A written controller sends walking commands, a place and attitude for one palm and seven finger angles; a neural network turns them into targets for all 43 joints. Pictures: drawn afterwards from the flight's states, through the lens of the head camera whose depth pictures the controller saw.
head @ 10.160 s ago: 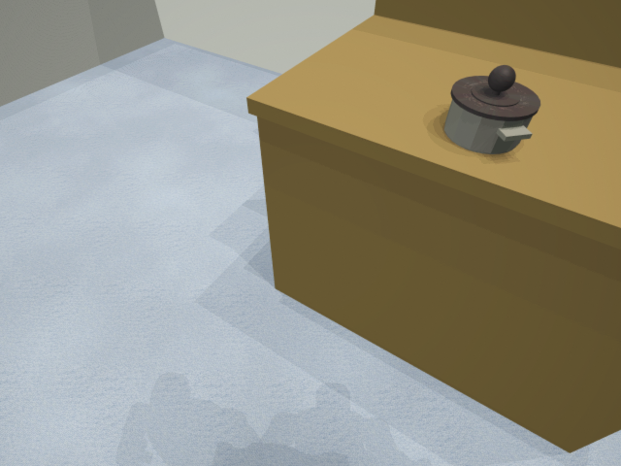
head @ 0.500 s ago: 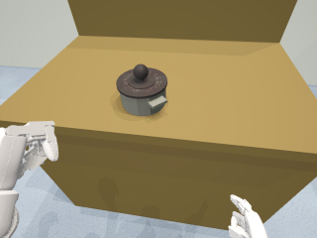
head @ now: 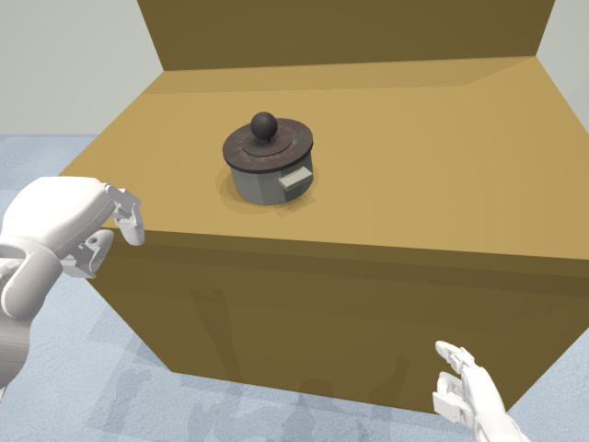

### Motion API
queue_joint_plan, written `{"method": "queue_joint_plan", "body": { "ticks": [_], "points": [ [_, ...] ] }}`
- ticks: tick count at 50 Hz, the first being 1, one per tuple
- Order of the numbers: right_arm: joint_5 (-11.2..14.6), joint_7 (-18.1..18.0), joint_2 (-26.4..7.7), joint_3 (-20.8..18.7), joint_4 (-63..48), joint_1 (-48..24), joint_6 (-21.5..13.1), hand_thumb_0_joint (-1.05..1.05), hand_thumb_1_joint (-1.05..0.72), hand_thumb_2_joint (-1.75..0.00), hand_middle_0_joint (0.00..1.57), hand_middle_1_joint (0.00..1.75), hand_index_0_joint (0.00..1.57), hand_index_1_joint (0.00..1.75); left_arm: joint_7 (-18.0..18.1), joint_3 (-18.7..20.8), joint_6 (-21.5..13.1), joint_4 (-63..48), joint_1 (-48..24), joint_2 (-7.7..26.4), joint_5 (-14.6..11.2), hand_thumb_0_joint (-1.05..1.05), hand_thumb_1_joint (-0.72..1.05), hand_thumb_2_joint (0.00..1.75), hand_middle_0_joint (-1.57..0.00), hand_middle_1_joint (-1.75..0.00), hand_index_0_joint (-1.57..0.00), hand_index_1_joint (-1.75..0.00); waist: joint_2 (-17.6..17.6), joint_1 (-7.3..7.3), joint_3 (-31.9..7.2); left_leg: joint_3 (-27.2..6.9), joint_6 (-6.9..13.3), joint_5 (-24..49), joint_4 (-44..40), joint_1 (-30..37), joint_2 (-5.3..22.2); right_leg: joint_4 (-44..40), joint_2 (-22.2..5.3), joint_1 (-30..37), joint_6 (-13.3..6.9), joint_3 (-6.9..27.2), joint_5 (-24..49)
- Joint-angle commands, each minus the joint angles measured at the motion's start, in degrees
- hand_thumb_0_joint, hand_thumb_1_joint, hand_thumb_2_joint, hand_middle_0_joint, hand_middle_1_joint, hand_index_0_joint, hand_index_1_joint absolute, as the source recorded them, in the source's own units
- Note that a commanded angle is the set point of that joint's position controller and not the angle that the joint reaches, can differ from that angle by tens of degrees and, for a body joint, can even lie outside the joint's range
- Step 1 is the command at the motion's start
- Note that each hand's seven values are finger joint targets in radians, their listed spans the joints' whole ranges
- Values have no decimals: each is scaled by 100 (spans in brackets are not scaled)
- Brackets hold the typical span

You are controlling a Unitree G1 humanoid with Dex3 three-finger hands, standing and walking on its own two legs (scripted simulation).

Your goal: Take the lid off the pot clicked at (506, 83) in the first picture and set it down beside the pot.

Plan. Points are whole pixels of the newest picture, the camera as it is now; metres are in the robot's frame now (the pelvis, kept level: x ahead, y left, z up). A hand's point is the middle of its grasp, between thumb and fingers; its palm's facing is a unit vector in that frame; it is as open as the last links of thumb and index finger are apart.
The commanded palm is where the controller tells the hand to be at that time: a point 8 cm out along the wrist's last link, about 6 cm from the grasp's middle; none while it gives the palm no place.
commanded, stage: reach forward and open the fingers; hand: left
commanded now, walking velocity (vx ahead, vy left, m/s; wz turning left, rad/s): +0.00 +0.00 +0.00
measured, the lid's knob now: (264, 125) +0.56 +0.13 +0.17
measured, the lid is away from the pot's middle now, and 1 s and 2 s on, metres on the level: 0.00 0.00 0.00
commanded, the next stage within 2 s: move the open hand above the knob in 0.50 s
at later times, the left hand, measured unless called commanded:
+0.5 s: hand (111, 200) +0.29 +0.24 +0.24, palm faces -0.03 +0.06 -1.00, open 9.7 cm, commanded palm +0.26 +0.23 +0.31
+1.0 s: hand (149, 160) +0.36 +0.21 +0.25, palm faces -0.04 +0.02 -1.00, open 9.9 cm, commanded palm +0.33 +0.21 +0.31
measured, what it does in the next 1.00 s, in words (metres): stands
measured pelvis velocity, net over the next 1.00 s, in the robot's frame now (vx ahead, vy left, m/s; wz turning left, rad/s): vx -0.01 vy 0.00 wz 0.00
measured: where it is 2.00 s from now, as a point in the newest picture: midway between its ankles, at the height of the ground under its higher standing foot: outside the picture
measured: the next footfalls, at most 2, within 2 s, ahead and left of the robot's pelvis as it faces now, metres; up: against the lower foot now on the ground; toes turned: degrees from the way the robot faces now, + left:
none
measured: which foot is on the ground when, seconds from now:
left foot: down 0.00-1.00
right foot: down 0.00-1.00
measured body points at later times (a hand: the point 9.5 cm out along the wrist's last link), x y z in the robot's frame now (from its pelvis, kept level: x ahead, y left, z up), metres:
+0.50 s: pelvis -0.02 -0.01 +0.00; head -0.02 -0.07 +0.44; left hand +0.29 +0.23 +0.29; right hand +0.19 -0.23 -0.10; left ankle +0.02 +0.09 -0.74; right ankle +0.02 -0.11 -0.74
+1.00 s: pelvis -0.01 +0.00 +0.00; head -0.01 -0.05 +0.44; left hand +0.35 +0.21 +0.30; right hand +0.20 -0.21 -0.10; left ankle +0.02 +0.09 -0.74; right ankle +0.02 -0.11 -0.74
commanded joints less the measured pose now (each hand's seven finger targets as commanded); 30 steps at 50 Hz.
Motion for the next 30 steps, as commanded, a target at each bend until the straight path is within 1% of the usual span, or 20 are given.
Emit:
{"method": "queue_joint_plan", "body": {
  "ticks": [1, 2, 3, 4, 6, 7, 8, 11, 12, 13, 14, 15, 16, 17, 19, 22, 23, 26, 27, 30],
  "points": [
    [5, 9, -477, -250, -992, -926, -398, 0, -90, -90, 20, 30, 20, 30, -118, 1007, -76, -885, -1495, 1475, -35, 0, -11, 155, -103, -40, -103, -40, -264, -32, -1258, -194, -54, 1174, -362, 431, 107, -429, 102, 391, 13, 119, 704],
    [38, 40, -503, -247, -1061, -974, -451, 0, -90, -90, 20, 30, 20, 30, -160, 1084, -21, -666, -1205, 1416, -53, 0, -14, 157, -101, -36, -101, -36, -347, -83, -1210, -215, -38, 1238, -214, 527, 90, -392, 194, 311, -18, 161, 816],
    [27, 24, -514, -223, -951, -907, -387, 0, -90, -90, 20, 30, 20, 30, -235, 1078, -53, -673, -1855, 1633, -18, 0, -18, 159, -100, -33, -100, -33, -401, -101, -1256, -172, -54, 1087, -379, 359, 89, -458, 121, 394, 20, 96, 640],
    [32, -22, -521, -230, -923, -879, -382, 0, -90, -90, 20, 30, 20, 30, -269, 1063, -52, -282, -2069, 1658, 17, 0, -21, 161, -99, -29, -99, -29, -606, -122, -960, -165, -46, 827, -420, 241, 105, -511, 130, 243, 40, 96, 373],
    [40, -86, -576, -242, -864, -836, -405, 0, -90, -90, 20, 30, 20, 30, -314, 1142, -75, 100, -2509, 1866, 72, 0, -28, 166, -96, -22, -96, -22, -640, -138, -748, -164, -34, 481, -474, 117, 100, -594, 120, 87, 57, 107, 7],
    [93, -65, -608, -245, -944, -872, -461, 0, -90, -90, 20, 30, 20, 30, -303, 1236, -78, 88, -2485, 1911, 51, 0, -31, 168, -95, -19, -95, -19, -518, -167, -868, -211, -28, 612, -345, 297, 83, -521, 207, 91, 3, 156, 138],
    [55, -65, -562, -240, -905, -884, -449, 0, -90, -90, 20, 30, 20, 30, -364, 1158, -126, -63, -2959, 2003, 68, 0, -34, 170, -94, -15, -94, -15, -336, -111, -1234, -177, -32, 588, -439, 281, 55, -515, 93, 307, 17, 165, 74],
    [54, -64, -499, -263, -983, -905, -529, 0, -90, -90, 20, 30, 20, 30, -474, 940, -178, -47, -2801, 1693, -64, 0, -40, 174, -91, -8, -91, -8, -409, -65, -1312, -169, -2, 687, -387, 350, 19, -470, 71, 333, 37, 158, 255],
    [109, -16, -529, -275, -1054, -934, -606, 0, -90, -90, 20, 30, 20, 30, -488, 876, -180, -103, -2568, 1496, -114, 0, -40, 174, -91, -8, -91, -8, -281, -137, -1438, -182, -2, 862, -227, 544, 1, -385, 149, 319, -7, 185, 461],
    [56, -9, -520, -272, -952, -838, -545, 0, -90, -90, 20, 30, 20, 30, -550, 995, -162, 86, -2705, 1728, -65, 0, -40, 174, -90, -8, -90, -8, -510, -73, -1486, -142, -12, 794, -352, 340, 7, -423, 69, 463, 26, 163, 392],
    [68, -22, -534, -280, -971, -846, -523, 0, -90, -90, 20, 30, 20, 30, -591, 924, -148, 234, -2701, 1658, -61, 0, -40, 174, -90, -8, -90, -8, -686, -84, -1241, -100, 2, 675, -351, 247, 23, -462, 63, 345, 47, 170, 305],
    [74, -26, -581, -285, -947, -825, -504, 0, -90, -90, 20, 30, 20, 30, -597, 1030, -138, 337, -2806, 1809, -45, 0, -40, 174, -90, -8, -90, -8, -747, -97, -1085, -93, -3, 536, -387, 117, 37, -498, 55, 292, 64, 163, 181],
    [78, -48, -602, -280, -923, -831, -494, 0, -90, -90, 20, 30, 20, 30, -606, 1013, -120, 511, -2994, 1847, 12, 0, -40, 174, -90, -8, -90, -8, -731, -109, -951, -79, 4, 465, -392, 62, 35, -512, 56, 187, 59, 162, 86],
    [141, -30, -638, -266, -943, -848, -557, 0, -90, -90, 20, 30, 20, 30, -568, 970, -133, 553, -3115, 1769, 19, 0, -40, 174, -89, -8, -89, -8, -624, -217, -889, -133, -6, 519, -288, 199, 38, -456, 145, 54, 14, 158, 129],
    [110, -61, -569, -265, -932, -889, -525, 0, -90, -90, 20, 30, 20, 30, -617, 815, -161, 528, -3808, 1805, 44, 0, -39, 174, -89, -8, -89, -8, -622, -176, -918, -123, -5, 237, -448, 108, 40, -499, 62, 92, 53, 145, -209],
    [132, -59, -581, -278, -1013, -891, -656, 0, -90, -90, 20, 30, 20, 30, -594, 911, -193, 464, -3677, 1836, 25, 0, -39, 174, -89, -8, -89, -8, -374, -157, -1334, -151, 25, 490, -237, 366, -19, -367, 105, 198, -17, 232, 58],
    [88, -43, -521, -260, -965, -893, -604, 0, -90, -90, 20, 30, 20, 30, -650, 916, -187, 294, -3973, 1968, 57, 0, -39, 173, -89, -8, -89, -8, -384, -88, -1612, -155, 7, 539, -368, 302, -14, -339, 23, 462, 1, 218, 102],
    [91, -59, -572, -269, -896, -830, -534, 0, -90, -90, 20, 30, 20, 30, -705, 874, -82, 911, -3888, 1885, 87, 0, -39, 172, -88, -8, -88, -8, -668, -117, -1126, -103, 6, 381, -369, 51, 20, -401, 11, 207, 23, 195, 13],
    [142, -33, -623, -277, -926, -809, -582, 0, -90, -90, 20, 30, 20, 30, -677, 935, -96, 975, -3781, 1850, 76, 0, -39, 171, -88, -8, -88, -8, -671, -182, -1139, -108, 11, 517, -231, 167, 6, -370, 81, 161, -16, 219, 168],
    [146, -47, -556, -246, -913, -903, -506, 0, -90, -90, 20, 30, 20, 30, -745, 528, -63, 964, -4546, 1639, 80, 0, -38, 170, -88, -8, -88, -8, -688, -205, -984, -123, 4, 167, -413, 59, 33, -412, 23, 20, 25, 144, -209]
  ]
}}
